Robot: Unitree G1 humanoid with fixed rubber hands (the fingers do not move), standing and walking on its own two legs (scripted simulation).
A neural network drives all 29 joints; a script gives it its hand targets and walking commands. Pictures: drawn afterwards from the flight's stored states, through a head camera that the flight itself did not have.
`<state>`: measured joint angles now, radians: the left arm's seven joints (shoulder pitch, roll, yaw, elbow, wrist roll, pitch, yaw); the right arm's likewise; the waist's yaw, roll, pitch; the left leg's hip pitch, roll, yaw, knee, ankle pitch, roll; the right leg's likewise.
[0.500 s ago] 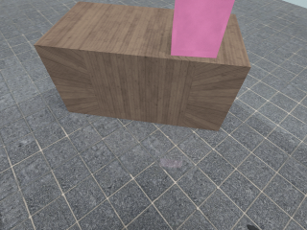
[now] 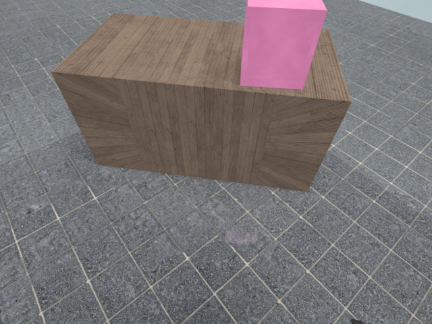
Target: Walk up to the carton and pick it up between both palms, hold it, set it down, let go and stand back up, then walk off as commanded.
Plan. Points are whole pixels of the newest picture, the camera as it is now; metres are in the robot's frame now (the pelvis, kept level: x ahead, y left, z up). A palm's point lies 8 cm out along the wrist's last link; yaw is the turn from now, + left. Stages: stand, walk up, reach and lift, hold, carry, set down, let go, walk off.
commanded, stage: walk up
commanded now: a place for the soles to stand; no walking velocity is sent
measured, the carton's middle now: (276, 39) +1.12 -0.26 +0.01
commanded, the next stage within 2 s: none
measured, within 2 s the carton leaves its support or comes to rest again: neither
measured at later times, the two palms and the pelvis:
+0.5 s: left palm out of the picture +0.17 +0.26 -0.14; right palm out of the picture +0.12 -0.37 -0.11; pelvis +0.10 -0.04 -0.02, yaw -4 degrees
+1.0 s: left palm (140, 247) +0.34 +0.19 -0.15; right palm (410, 266) +0.26 -0.43 -0.12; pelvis +0.24 -0.10 -0.03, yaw -7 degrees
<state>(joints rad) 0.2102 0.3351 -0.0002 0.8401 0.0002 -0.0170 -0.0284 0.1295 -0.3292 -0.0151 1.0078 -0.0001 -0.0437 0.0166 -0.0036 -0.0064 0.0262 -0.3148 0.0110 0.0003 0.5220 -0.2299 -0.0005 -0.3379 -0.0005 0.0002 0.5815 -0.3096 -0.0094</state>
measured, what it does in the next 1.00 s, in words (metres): walks ahead: left foot, then right foot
